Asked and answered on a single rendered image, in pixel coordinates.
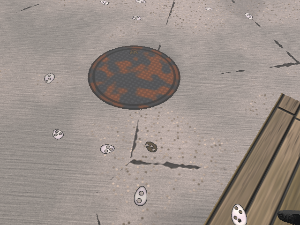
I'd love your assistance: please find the right robot hand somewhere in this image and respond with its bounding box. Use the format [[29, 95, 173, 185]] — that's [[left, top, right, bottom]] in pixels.
[[277, 210, 300, 225]]

